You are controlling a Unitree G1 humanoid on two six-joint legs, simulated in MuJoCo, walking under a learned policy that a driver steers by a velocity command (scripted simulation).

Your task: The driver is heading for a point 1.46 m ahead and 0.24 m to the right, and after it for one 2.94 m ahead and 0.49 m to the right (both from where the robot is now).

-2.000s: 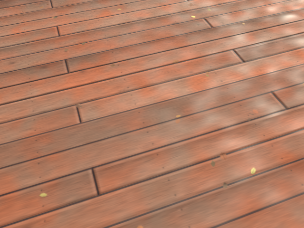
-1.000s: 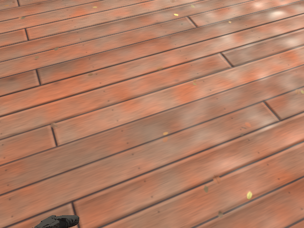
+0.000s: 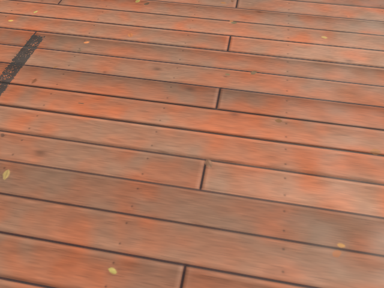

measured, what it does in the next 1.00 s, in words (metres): walks ahead: right foot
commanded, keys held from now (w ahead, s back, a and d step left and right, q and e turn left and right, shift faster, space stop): no key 0.24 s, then w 0.76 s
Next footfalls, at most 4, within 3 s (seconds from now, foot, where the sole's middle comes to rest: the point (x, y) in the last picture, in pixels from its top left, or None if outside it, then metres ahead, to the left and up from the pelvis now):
0.90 right None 0.41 -0.13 -0.77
1.44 left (171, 229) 0.69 0.12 -0.77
2.00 right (234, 167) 0.98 -0.13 -0.77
2.48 left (212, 110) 1.32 -0.05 -0.77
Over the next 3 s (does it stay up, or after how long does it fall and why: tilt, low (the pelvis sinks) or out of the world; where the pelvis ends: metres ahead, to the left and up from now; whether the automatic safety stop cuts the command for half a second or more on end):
stays up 1.36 -0.23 -0.01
